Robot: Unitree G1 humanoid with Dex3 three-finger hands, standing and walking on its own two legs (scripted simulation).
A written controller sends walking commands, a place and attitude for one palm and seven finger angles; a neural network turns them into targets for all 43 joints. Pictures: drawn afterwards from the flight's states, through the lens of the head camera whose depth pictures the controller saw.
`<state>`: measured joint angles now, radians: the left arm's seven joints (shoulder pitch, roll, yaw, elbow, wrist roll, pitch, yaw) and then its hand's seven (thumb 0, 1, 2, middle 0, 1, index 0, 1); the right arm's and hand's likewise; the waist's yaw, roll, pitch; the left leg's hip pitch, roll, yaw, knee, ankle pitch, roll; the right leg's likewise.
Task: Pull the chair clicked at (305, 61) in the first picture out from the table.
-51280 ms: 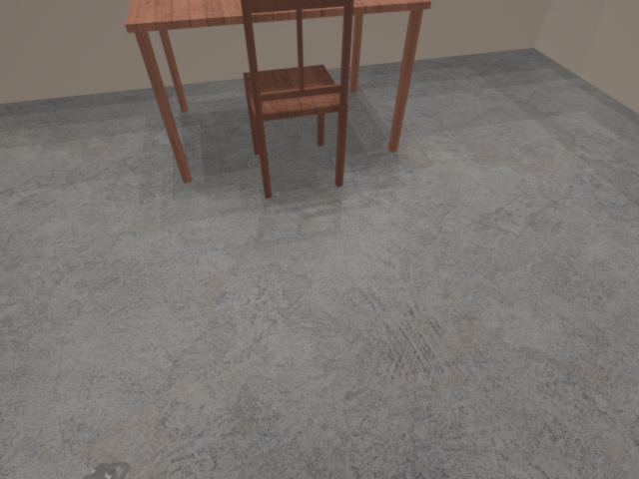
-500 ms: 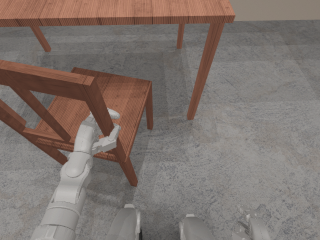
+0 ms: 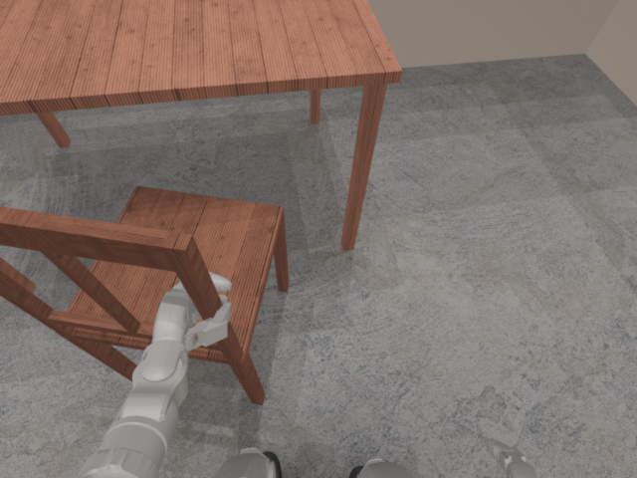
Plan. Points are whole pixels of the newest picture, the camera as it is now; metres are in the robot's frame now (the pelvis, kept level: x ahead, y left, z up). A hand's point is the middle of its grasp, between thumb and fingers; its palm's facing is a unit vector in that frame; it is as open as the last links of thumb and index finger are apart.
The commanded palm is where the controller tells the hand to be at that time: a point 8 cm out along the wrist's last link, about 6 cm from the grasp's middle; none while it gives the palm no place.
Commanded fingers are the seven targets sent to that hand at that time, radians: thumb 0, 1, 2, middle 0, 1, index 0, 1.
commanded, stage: step backward, pulling the chair out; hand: left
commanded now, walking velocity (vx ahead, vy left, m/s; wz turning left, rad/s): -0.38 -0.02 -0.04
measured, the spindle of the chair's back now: (100, 294) +0.38 +0.33 -0.09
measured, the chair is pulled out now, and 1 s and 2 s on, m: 0.21 0.27 0.29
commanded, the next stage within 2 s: none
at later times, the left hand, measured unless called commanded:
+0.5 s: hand (221, 359) +0.27 +0.13 -0.06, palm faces +0.02 -0.98 -0.19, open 5.9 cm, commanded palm +0.25 +0.18 -0.06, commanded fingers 0.00 0.90 0.90 -0.50 -1.45 -0.50 -1.45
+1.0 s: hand (220, 360) +0.27 +0.13 -0.06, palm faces +0.00 -0.98 -0.21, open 5.9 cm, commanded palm +0.25 +0.18 -0.06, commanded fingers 0.00 0.90 0.90 -0.50 -1.45 -0.50 -1.45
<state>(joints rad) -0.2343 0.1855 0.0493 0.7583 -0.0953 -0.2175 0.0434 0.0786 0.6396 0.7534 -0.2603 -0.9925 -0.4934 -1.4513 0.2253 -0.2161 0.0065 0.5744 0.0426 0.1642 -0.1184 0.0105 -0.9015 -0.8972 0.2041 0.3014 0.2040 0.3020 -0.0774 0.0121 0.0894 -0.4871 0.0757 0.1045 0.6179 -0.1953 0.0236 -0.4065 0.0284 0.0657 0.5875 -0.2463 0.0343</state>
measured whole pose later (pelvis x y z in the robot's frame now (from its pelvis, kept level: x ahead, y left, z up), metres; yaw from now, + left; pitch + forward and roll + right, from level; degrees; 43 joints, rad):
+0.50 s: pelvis -0.04 +0.00 -0.01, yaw -1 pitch +0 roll +0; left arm -0.28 0.15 0.02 0.90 -0.05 -0.27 0.08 0.06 0.57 0.76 -0.32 -1.08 -0.50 -1.45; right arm 0.24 -0.23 0.01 0.65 0.03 0.03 -0.13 0.01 -0.90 -0.90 0.21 0.30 0.21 0.30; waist -0.04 0.06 0.11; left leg -0.48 0.07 0.12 0.61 -0.14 0.03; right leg -0.44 0.01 0.07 0.65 -0.22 0.03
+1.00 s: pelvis -0.04 -0.01 +0.00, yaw +0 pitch +0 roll +0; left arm -0.26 0.17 0.00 0.89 -0.02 -0.30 0.07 0.05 0.56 0.75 -0.32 -1.12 -0.50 -1.45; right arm 0.23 -0.24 0.00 0.67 0.03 0.00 -0.15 0.01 -0.90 -0.90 0.21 0.30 0.21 0.30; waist -0.03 0.03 0.11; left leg -0.46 0.06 0.12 0.58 -0.13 0.02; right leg -0.42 0.01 0.06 0.64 -0.22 0.02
